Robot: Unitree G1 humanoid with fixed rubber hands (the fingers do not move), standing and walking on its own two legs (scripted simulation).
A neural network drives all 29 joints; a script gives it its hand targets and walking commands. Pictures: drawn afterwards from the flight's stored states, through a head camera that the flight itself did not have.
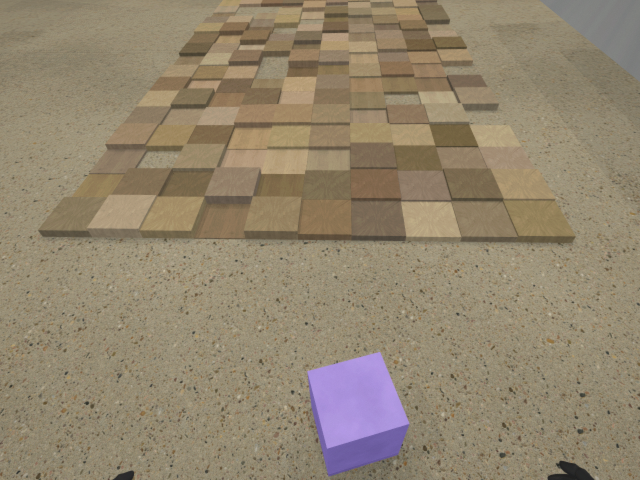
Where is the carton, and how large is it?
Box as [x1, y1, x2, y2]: [307, 352, 408, 475]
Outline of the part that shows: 379,352 307,371 311,406 328,475 370,463 398,453 408,426 408,421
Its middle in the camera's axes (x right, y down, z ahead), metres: +0.09 +0.49 +1.09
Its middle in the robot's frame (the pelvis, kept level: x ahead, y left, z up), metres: +0.46 -0.05 -0.65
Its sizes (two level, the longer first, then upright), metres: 0.210 0.200 0.250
